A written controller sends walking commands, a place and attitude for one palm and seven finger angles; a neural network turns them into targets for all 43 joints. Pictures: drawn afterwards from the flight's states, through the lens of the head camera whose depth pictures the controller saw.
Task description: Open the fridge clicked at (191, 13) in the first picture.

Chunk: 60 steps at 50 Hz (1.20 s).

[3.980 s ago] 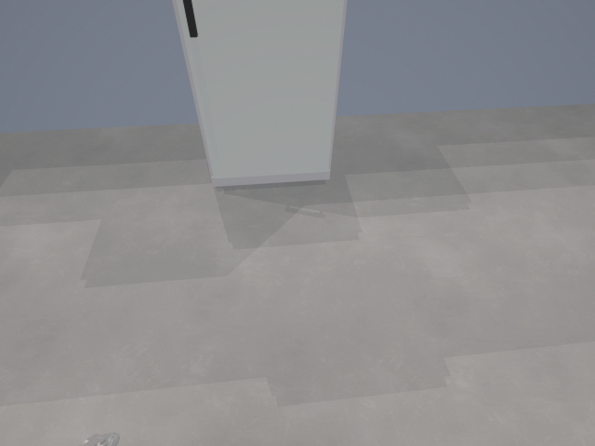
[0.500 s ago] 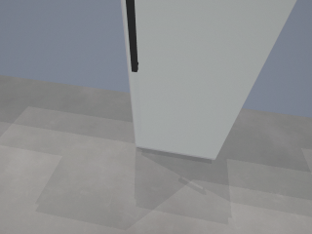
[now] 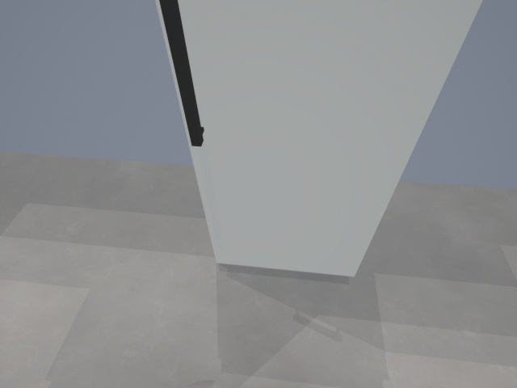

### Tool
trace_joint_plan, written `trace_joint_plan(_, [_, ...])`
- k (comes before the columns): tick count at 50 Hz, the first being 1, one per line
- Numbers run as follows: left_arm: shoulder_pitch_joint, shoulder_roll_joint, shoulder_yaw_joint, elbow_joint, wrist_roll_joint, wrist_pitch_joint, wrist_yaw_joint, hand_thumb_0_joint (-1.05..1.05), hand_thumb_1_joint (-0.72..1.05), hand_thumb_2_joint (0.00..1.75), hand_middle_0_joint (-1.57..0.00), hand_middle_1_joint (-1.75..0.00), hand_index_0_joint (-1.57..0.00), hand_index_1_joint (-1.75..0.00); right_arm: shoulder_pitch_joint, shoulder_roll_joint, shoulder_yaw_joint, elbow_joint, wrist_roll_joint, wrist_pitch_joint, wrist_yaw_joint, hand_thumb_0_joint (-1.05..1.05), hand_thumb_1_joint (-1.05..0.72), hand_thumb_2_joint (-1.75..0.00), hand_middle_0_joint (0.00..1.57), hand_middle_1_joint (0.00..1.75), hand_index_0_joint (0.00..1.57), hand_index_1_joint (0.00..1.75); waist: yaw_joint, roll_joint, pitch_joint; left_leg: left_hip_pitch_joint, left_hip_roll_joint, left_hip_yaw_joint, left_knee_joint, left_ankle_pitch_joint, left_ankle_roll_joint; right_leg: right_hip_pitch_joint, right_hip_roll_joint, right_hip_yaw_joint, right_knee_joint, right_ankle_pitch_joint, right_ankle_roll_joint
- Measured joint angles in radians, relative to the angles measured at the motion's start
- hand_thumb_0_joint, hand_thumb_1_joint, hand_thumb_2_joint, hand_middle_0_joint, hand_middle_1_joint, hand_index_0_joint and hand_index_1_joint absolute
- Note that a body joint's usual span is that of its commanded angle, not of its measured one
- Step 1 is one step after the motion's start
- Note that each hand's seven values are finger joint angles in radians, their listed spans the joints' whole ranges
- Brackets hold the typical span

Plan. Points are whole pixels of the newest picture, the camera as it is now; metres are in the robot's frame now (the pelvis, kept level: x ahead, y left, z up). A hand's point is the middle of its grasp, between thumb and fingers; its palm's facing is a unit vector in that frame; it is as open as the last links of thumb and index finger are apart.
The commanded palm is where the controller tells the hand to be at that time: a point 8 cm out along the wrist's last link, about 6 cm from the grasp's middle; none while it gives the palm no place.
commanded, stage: take the last steps up to it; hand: left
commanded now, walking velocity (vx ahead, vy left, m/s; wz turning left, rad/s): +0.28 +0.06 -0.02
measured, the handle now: (183, 53) +0.66 +0.20 +0.20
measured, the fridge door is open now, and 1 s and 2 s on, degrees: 0 0 0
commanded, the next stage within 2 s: come to a stop and stand still in 0.34 s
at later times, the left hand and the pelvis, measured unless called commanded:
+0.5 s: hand (157, 336) +0.24 +0.22 -0.17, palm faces +0.00 -0.97 -0.23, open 7.3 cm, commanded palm none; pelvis +0.16 +0.04 -0.01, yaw -2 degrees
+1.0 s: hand (130, 345) +0.23 +0.28 -0.19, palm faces +0.05 -0.97 -0.22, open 7.3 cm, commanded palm none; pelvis +0.16 +0.09 -0.01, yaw -2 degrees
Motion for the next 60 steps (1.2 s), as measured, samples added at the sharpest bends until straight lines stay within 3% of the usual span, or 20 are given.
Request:
trace_joint_plan(5, [0.034,-0.008,-0.005,0.035,0.002,0.001,-0.005,0.00,0.90,0.90,-0.20,-0.30,-0.20,-0.30,-0.062,-0.003,-0.004,-0.053,0.005,-0.018,0.007,0.01,-0.92,-0.90,0.20,0.29,0.19,0.30,0.006,-0.023,0.016,-0.023,0.010,0.010,-0.183,0.080,-0.003,0.061,-0.013,0.002,-0.050,-0.017,0.026])
trace_joint_plan(9, [0.054,-0.005,0.001,0.049,0.000,0.011,-0.007,0.00,0.90,0.90,-0.20,-0.30,-0.20,-0.30,-0.093,-0.017,0.003,-0.087,0.004,-0.046,0.009,0.01,-0.92,-0.90,0.19,0.29,0.19,0.30,0.019,-0.035,0.028,0.063,-0.006,0.028,-0.364,0.120,0.009,0.078,-0.034,0.006,0.033,-0.108,0.059])
trace_joint_plan(10, [0.054,-0.002,0.003,0.050,-0.003,0.018,-0.008,0.00,0.90,0.90,-0.20,-0.30,-0.20,-0.30,-0.101,-0.019,0.003,-0.093,-0.001,-0.058,0.004,0.01,-0.92,-0.90,0.20,0.29,0.19,0.30,0.017,-0.040,0.033,0.070,-0.011,0.035,-0.365,0.156,0.027,0.051,-0.046,0.010,0.115,-0.147,0.049])
trace_joint_plan(12, [0.032,0.010,0.006,0.050,-0.006,0.036,-0.008,0.00,0.90,0.90,-0.20,-0.30,-0.20,-0.30,-0.117,-0.010,0.007,-0.103,-0.004,-0.071,-0.009,0.00,-0.92,-0.90,0.19,0.29,0.19,0.30,0.016,-0.059,0.049,0.072,-0.020,0.054,-0.308,0.109,0.044,-0.052,-0.049,0.056,0.385,-0.227,0.018])
trace_joint_plan(14, [0.004,0.022,0.009,0.044,-0.006,0.043,-0.008,0.00,0.90,0.90,-0.20,-0.30,-0.20,-0.30,-0.117,0.003,0.014,-0.105,-0.004,-0.073,-0.020,0.00,-0.91,-0.90,0.19,0.29,0.19,0.30,0.013,-0.064,0.048,0.106,-0.026,0.072,-0.325,0.075,0.046,-0.166,-0.040,0.072,0.613,-0.208,0.000])
trace_joint_plan(16, [-0.033,0.033,0.013,0.029,-0.004,0.043,-0.010,0.00,0.91,0.90,-0.20,-0.30,-0.20,-0.30,-0.106,0.017,0.019,-0.099,-0.003,-0.077,-0.032,0.00,-0.92,-0.90,0.20,0.29,0.20,0.30,0.007,-0.066,0.044,0.153,-0.039,0.086,-0.384,0.085,0.039,-0.251,-0.043,0.063,0.697,-0.154,-0.002])
trace_joint_plan(21, [-0.122,0.040,0.014,-0.037,-0.004,0.040,-0.008,0.00,0.91,0.90,-0.20,-0.30,-0.20,-0.30,-0.059,0.014,0.022,-0.066,-0.002,-0.070,-0.038,0.00,-0.94,-0.90,0.20,0.29,0.20,0.30,-0.004,-0.047,0.028,0.248,-0.060,0.098,-0.499,0.101,0.041,-0.317,-0.049,0.030,0.498,-0.101,0.012])
trace_joint_plan(24, [-0.162,0.039,0.010,-0.067,-0.002,0.035,-0.007,0.00,0.92,0.90,-0.20,-0.30,-0.20,-0.30,-0.034,0.015,0.024,-0.042,-0.003,-0.054,-0.033,0.00,-0.93,-0.90,0.20,0.29,0.20,0.30,-0.015,-0.030,0.027,0.281,-0.060,0.098,-0.494,0.072,0.027,-0.284,-0.042,0.020,0.321,-0.047,0.015])
trace_joint_plan(26, [-0.174,0.040,0.003,-0.081,-0.002,0.025,-0.004,0.00,0.92,0.90,-0.20,-0.30,-0.20,-0.30,-0.017,0.020,0.028,-0.025,0.000,-0.042,-0.033,0.00,-0.92,-0.90,0.20,0.29,0.20,0.30,-0.016,-0.030,0.026,0.293,-0.062,0.102,-0.452,0.029,0.013,-0.228,-0.037,0.021,0.177,0.068,0.019])
trace_joint_plan(28, [-0.186,0.028,-0.008,-0.072,-0.003,0.013,0.005,0.00,0.91,0.90,-0.20,-0.30,-0.20,-0.30,-0.016,0.018,0.030,-0.005,0.008,-0.029,-0.034,0.00,-0.92,-0.90,0.20,0.29,0.20,0.30,-0.023,-0.006,0.025,0.294,-0.044,0.093,-0.401,-0.019,-0.003,-0.205,-0.020,0.014,0.166,0.063,-0.021])
trace_joint_plan(30, [-0.196,0.014,-0.022,-0.064,-0.007,0.012,0.009,0.00,0.91,0.90,-0.20,-0.30,-0.20,-0.30,-0.020,0.017,0.030,0.002,0.015,-0.012,-0.036,0.00,-0.91,-0.90,0.20,0.29,0.20,0.30,-0.039,0.017,0.021,0.275,-0.037,0.053,-0.353,-0.099,-0.014,-0.189,-0.008,-0.005,0.162,0.034,-0.036])
trace_joint_plan(34, [-0.224,-0.004,-0.024,-0.064,-0.008,0.026,0.023,-0.01,0.91,0.90,-0.20,-0.30,-0.20,-0.30,-0.049,0.027,0.023,-0.006,0.023,0.017,-0.045,0.00,-0.91,-0.90,0.20,0.29,0.20,0.30,-0.033,0.005,0.038,0.196,-0.054,-0.015,-0.180,-0.190,-0.026,-0.162,-0.011,-0.013,0.117,0.045,-0.042])
trace_joint_plan(39, [-0.243,0.003,-0.005,-0.094,-0.001,0.055,0.029,-0.01,0.92,0.90,-0.20,-0.30,-0.20,-0.30,-0.105,0.006,0.002,-0.049,0.019,0.046,-0.046,0.00,-0.91,-0.90,0.20,0.29,0.20,0.30,-0.010,-0.008,0.072,0.097,-0.074,-0.059,-0.023,-0.174,-0.039,-0.156,-0.028,-0.012,0.082,0.077,-0.026])
trace_joint_plan(43, [-0.228,0.029,0.007,-0.101,0.005,0.075,0.027,-0.01,0.92,0.90,-0.20,-0.30,-0.20,-0.30,-0.142,-0.015,-0.005,-0.092,0.018,0.041,-0.040,0.00,-0.91,-0.90,0.20,0.29,0.19,0.30,-0.003,-0.022,0.081,0.102,-0.069,-0.056,-0.114,-0.125,-0.040,-0.172,-0.038,-0.004,0.086,0.093,-0.006])
trace_joint_plan(47, [-0.194,0.063,0.018,-0.094,-0.004,0.094,0.023,-0.01,0.91,0.90,-0.20,-0.30,-0.20,-0.30,-0.138,-0.023,0.001,-0.122,0.013,0.014,-0.035,0.00,-0.91,-0.90,0.19,0.29,0.19,0.30,-0.004,-0.039,0.066,0.192,-0.056,-0.041,-0.363,0.048,-0.017,-0.210,-0.044,0.001,0.158,0.072,0.025])
trace_joint_plan(50, [-0.175,0.088,0.027,-0.079,-0.008,0.118,0.023,0.00,0.91,0.90,-0.20,-0.30,-0.20,-0.30,-0.126,-0.002,0.016,-0.123,0.001,0.013,-0.038,0.00,-0.91,-0.90,0.19,0.29,0.19,0.30,0.006,-0.074,0.059,0.196,-0.072,-0.024,-0.359,0.045,0.032,-0.251,-0.024,0.076,0.308,-0.113,0.029])
trace_joint_plan(54, [-0.141,0.096,0.026,-0.059,-0.005,0.117,0.014,0.00,0.91,0.90,-0.20,-0.30,-0.20,-0.30,-0.113,0.020,0.036,-0.109,0.001,0.015,-0.046,0.00,-0.91,-0.90,0.20,0.29,0.19,0.30,0.016,-0.079,0.037,0.223,-0.086,-0.017,-0.456,0.101,0.050,-0.270,0.007,0.129,0.480,-0.128,0.030])
trace_joint_plan(57, [-0.106,0.087,0.013,-0.041,-0.006,0.111,0.014,0.00,0.91,0.90,-0.20,-0.30,-0.20,-0.30,-0.113,0.021,0.034,-0.094,0.006,0.011,-0.052,0.00,-0.92,-0.90,0.20,0.29,0.20,0.30,0.019,-0.071,0.022,0.237,-0.098,-0.007,-0.511,0.136,0.060,-0.217,0.001,0.122,0.428,-0.137,0.038])
trace_joint_plan(60, [-0.081,0.072,-0.002,-0.016,-0.009,0.109,0.016,0.00,0.91,0.90,-0.20,-0.30,-0.20,-0.30,-0.113,0.019,0.031,-0.083,0.008,0.002,-0.049,0.00,-0.92,-0.90,0.20,0.30,0.20,0.30,0.012,-0.062,0.014,0.239,-0.108,0.003,-0.537,0.156,0.064,-0.135,-0.007,0.110,0.285,-0.142,0.040])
